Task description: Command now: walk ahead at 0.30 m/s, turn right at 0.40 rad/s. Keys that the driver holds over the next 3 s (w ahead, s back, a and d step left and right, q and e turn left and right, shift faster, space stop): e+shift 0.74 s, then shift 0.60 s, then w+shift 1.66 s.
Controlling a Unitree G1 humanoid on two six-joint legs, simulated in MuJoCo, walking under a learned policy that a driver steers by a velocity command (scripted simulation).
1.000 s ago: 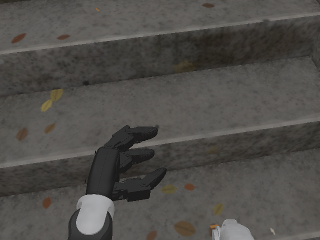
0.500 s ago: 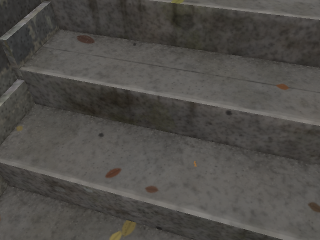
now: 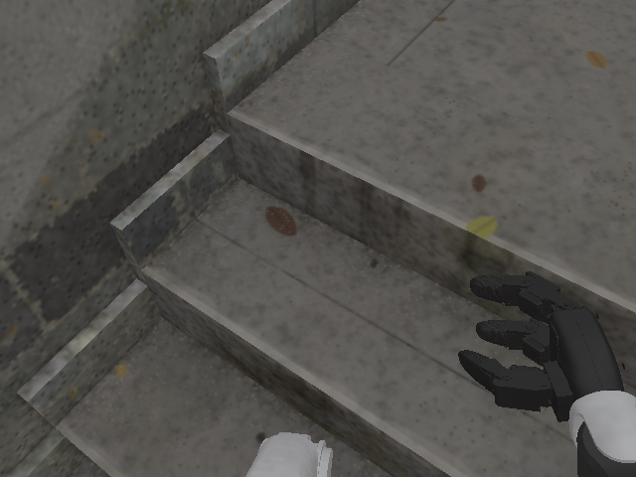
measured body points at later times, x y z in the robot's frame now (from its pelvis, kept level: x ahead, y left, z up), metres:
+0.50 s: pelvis +0.16 -0.03 +0.14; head +0.15 -0.05 +0.59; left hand +0.41 +0.16 +0.08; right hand +0.21 -0.34 +0.04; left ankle +0.26 +0.08 -0.57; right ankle +0.15 -0.13 -0.55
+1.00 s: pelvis +0.20 -0.02 +0.15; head +0.24 -0.01 +0.60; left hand +0.51 +0.02 +0.05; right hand +0.16 -0.31 +0.08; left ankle +0.27 +0.03 -0.57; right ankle +0.11 -0.11 -0.52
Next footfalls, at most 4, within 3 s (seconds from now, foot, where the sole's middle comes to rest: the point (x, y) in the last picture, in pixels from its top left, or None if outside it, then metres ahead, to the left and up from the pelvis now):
0.10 left None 0.30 0.07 -0.61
0.52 right None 0.18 -0.15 -0.61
0.92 left None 0.29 0.00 -0.61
1.26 right None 0.16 -0.11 -0.61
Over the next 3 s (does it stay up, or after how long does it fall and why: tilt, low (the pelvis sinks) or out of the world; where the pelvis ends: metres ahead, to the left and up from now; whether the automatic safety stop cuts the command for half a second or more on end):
stays up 1.24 -0.57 0.50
